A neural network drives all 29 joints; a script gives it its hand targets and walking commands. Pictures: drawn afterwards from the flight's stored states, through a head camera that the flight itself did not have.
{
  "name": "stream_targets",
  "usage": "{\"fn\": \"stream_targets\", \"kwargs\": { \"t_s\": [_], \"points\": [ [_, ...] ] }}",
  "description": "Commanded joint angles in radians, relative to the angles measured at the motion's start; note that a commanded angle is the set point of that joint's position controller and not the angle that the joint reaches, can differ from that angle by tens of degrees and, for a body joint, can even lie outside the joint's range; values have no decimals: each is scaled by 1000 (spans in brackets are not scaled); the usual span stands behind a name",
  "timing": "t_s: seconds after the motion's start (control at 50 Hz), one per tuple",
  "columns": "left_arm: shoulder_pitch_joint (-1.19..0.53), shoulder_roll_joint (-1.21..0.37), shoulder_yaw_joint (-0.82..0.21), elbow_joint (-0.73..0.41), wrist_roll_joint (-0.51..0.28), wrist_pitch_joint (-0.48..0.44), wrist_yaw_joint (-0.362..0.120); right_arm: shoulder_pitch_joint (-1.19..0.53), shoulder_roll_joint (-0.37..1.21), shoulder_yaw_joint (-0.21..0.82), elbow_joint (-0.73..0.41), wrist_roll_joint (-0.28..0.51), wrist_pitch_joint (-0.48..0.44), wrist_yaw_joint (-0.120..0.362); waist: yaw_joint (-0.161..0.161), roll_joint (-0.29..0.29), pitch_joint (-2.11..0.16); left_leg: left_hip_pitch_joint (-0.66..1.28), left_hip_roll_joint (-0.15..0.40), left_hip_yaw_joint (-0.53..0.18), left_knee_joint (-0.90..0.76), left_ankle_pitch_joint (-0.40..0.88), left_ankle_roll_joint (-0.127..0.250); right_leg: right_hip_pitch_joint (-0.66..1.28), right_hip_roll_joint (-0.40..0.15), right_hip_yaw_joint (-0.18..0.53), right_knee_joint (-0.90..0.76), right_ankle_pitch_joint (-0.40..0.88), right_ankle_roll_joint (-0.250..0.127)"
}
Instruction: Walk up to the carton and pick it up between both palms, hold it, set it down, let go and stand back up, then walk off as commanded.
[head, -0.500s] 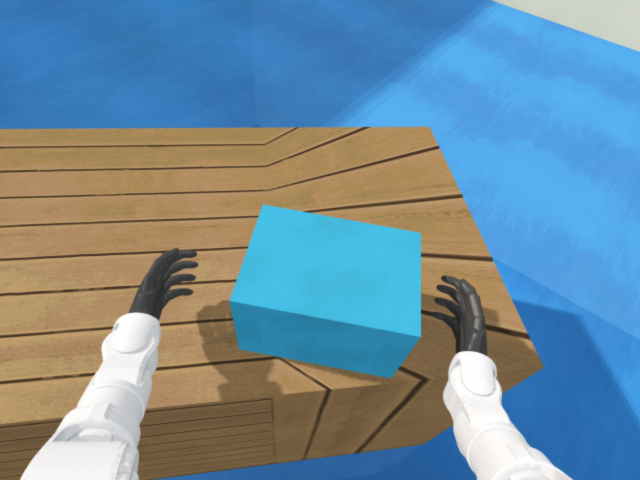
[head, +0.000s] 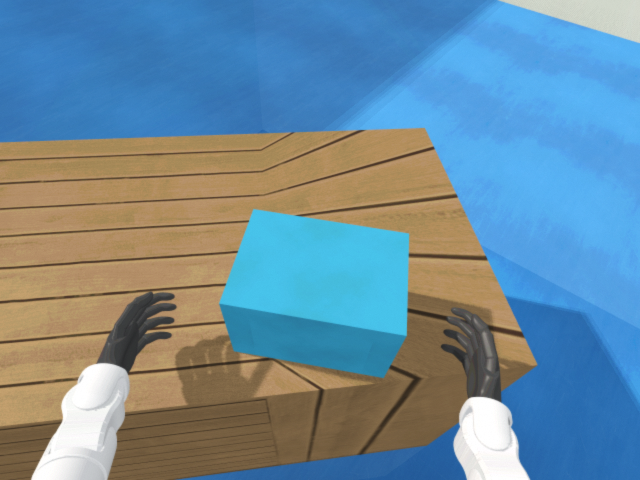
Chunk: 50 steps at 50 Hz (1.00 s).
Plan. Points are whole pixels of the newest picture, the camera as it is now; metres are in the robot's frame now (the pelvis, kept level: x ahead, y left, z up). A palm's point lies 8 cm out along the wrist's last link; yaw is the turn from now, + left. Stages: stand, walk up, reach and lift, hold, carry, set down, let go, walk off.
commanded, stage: set down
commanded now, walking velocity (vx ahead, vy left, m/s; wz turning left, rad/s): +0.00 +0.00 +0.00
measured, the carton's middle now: (318, 294) +0.39 -0.02 -0.04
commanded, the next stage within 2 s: none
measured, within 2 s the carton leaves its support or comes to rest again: neither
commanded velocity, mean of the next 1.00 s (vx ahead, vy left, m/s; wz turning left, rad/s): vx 0.00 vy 0.00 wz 0.00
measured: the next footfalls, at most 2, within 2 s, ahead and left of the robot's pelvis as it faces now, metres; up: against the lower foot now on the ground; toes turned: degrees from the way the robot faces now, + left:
none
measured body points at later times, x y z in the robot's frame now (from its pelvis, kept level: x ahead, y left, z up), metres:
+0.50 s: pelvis +0.02 -0.01 +0.00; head +0.07 +0.00 +0.45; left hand +0.27 +0.25 -0.01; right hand +0.20 -0.21 +0.00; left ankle +0.05 +0.09 -0.73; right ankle +0.02 -0.18 -0.73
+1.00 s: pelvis +0.03 -0.03 +0.01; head +0.06 -0.02 +0.46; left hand +0.24 +0.24 -0.02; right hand +0.19 -0.22 -0.02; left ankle +0.05 +0.09 -0.73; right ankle +0.02 -0.18 -0.73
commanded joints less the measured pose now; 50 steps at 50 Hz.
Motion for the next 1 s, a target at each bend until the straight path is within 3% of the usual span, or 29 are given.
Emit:
{"fn": "stream_targets", "kwargs": {
  "t_s": [0.0,0.22,0.46,0.68,0.98],
  "points": [
    [-127,207,-58,-348,-175,-17,-18,-69,-26,32,-308,95,-29,-23,117,110,-268,397,-7,-13,-133,-24,-76,72,52,-52,-47,-17,-98],
    [99,254,-4,-531,-194,19,-37,189,-11,94,-528,62,21,-44,147,94,-171,436,-2,26,-143,46,-67,134,41,-39,-71,-25,-109],
    [316,280,48,-663,-191,29,-48,387,8,100,-658,44,31,-43,167,91,-99,493,0,33,-140,185,-74,184,44,-26,-100,52,-112],
    [412,266,53,-699,-167,33,-39,424,8,73,-650,9,47,-11,174,90,-36,468,1,35,-181,147,-69,221,45,-30,-118,25,-109],
    [434,209,65,-627,-108,87,-15,382,-24,32,-560,-12,49,31,161,70,-7,461,-8,50,-211,171,-71,259,48,-40,-121,42,-102]
  ]
}}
